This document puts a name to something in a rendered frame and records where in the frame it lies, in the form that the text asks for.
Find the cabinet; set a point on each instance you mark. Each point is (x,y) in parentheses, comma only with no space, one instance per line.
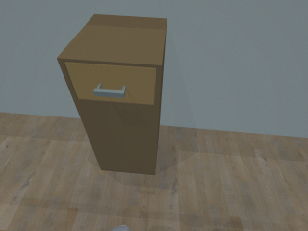
(124,136)

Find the handle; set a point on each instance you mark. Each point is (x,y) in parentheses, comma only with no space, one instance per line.
(109,92)

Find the drawer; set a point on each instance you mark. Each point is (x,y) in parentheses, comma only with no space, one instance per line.
(140,82)

